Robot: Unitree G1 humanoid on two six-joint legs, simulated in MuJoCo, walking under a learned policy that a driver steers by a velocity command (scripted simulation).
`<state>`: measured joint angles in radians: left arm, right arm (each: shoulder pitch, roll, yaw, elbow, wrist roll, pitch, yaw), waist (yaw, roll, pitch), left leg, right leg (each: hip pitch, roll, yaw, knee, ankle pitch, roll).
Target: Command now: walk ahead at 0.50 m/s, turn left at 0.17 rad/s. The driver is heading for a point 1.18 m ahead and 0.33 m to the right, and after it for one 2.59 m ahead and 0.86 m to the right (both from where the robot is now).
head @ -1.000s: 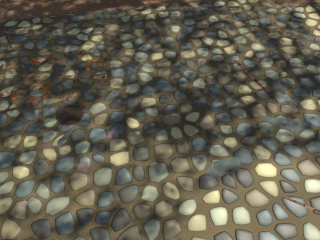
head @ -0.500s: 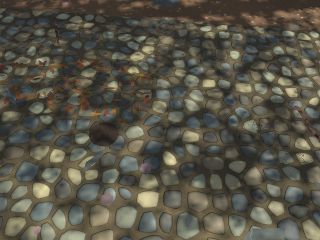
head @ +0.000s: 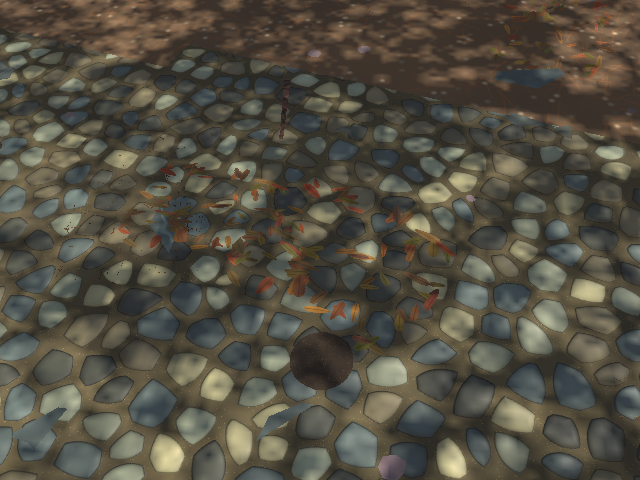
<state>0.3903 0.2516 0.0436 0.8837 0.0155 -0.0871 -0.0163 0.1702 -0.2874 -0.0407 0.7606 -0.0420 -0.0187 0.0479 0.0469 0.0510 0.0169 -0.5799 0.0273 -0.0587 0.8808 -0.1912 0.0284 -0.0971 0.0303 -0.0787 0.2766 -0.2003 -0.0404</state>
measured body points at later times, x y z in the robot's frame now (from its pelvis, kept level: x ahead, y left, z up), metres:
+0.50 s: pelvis +0.25 +0.05 +0.00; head +0.27 +0.06 +0.45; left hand +0.38 +0.31 -0.13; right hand +0.24 -0.21 -0.13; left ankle +0.20 +0.12 -0.75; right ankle +0.37 -0.10 -0.69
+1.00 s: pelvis +0.52 +0.00 +0.00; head +0.54 -0.01 +0.45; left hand +0.52 +0.26 -0.14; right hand +0.64 -0.26 -0.13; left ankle +0.62 +0.16 -0.69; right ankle +0.50 -0.06 -0.75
